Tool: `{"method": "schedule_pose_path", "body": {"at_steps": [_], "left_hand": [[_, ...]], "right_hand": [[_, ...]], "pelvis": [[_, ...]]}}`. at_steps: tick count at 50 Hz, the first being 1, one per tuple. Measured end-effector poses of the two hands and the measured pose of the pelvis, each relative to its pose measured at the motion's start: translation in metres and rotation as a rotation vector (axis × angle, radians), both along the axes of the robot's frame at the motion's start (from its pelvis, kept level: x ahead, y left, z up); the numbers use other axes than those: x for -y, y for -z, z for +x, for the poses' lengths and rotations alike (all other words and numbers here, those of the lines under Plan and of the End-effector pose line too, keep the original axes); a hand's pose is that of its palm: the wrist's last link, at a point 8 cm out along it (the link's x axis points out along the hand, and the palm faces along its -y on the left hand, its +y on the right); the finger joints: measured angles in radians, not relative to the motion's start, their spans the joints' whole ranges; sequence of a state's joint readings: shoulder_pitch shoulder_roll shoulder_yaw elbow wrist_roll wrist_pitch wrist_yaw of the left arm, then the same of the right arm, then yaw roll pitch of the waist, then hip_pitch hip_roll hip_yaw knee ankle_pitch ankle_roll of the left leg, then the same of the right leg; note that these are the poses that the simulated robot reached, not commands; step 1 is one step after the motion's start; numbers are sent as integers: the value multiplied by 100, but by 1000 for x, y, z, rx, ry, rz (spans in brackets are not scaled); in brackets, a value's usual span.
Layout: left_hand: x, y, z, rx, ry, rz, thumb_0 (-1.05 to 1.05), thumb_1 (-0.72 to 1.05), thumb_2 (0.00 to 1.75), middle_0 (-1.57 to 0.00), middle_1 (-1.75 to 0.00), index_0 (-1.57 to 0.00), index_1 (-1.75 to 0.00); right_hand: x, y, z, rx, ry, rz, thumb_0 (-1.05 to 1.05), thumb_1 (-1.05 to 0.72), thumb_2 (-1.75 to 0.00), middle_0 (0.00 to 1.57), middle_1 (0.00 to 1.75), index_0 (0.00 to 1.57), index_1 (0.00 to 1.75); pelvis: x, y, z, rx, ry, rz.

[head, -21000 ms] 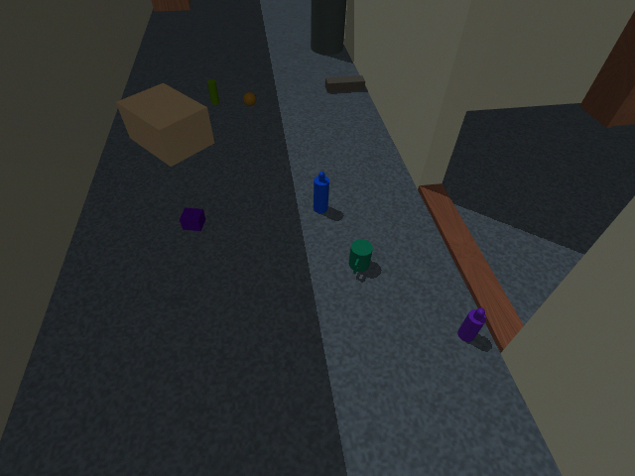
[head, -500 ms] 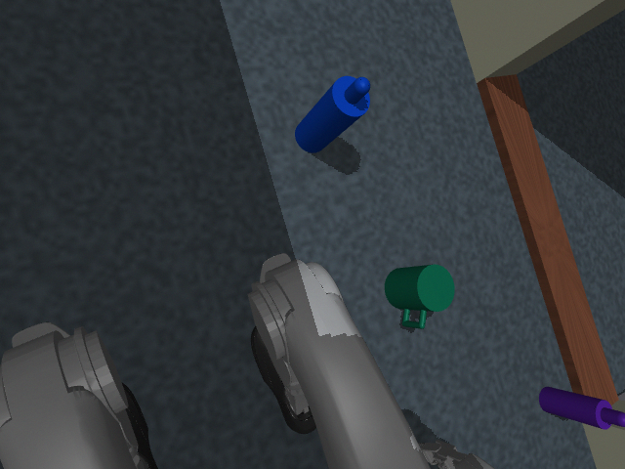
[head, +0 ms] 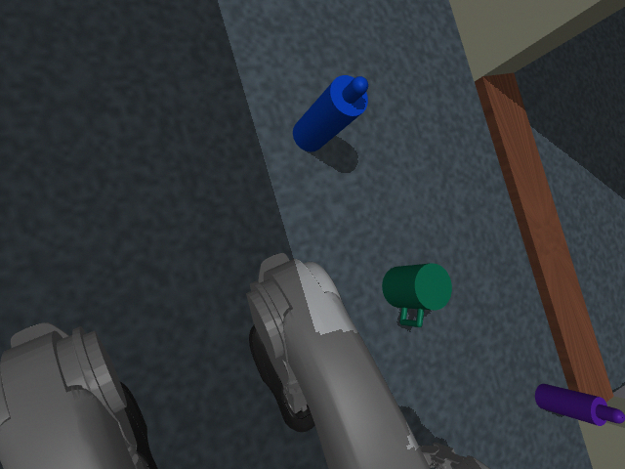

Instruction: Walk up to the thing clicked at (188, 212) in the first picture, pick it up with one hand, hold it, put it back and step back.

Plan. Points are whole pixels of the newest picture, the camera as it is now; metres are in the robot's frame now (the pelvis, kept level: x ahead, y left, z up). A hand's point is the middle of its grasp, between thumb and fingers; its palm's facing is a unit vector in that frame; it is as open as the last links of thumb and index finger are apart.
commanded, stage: rise first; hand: left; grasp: from above
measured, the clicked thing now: out of the picture +0.48 +0.33 -0.31
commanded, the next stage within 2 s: none
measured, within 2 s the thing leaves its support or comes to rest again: neither
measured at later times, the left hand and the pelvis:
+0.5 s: hand out of the picture +0.43 +0.35 -0.19, palm faces +0.00 -0.44 -0.90, open 14.4 cm; pelvis +0.00 +0.00 +0.00, yaw +0 degrees
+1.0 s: hand out of the picture +0.43 +0.36 -0.20, palm faces -0.01 -0.44 -0.90, open 14.4 cm; pelvis +0.00 +0.00 +0.00, yaw +0 degrees
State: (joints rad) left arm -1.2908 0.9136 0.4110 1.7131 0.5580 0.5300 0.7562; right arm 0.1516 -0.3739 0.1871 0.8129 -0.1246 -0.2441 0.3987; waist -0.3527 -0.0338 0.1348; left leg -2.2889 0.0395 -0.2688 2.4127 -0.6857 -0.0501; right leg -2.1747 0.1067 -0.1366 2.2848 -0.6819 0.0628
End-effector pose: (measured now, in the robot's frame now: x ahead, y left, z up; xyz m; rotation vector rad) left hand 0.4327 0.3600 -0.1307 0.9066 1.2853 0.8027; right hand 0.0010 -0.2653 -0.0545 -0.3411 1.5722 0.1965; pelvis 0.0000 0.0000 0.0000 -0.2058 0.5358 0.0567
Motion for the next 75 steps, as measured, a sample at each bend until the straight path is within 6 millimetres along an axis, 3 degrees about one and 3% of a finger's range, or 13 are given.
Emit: {"method": "schedule_pose_path", "body": {"at_steps": [15, 75], "left_hand": [[-2, 2, -4, -14, 12, 2, 0, -59, 106, -10, -97, -6, -101], [1, 12, 5, 10, -3, 6, 0, -59, 108, -10, -95, -6, -101]], "right_hand": [[-3, 1, 5, 4, -30, 9, 0, -92, -90, 20, 29, 20, 30], [-6, -12, -4, -28, -39, 2, 0, -92, -91, 20, 29, 20, 30]], "pelvis": [[1, -2, -1, 3, -4, 4], [-1, -5, -1, 10, 1, -11]]}}
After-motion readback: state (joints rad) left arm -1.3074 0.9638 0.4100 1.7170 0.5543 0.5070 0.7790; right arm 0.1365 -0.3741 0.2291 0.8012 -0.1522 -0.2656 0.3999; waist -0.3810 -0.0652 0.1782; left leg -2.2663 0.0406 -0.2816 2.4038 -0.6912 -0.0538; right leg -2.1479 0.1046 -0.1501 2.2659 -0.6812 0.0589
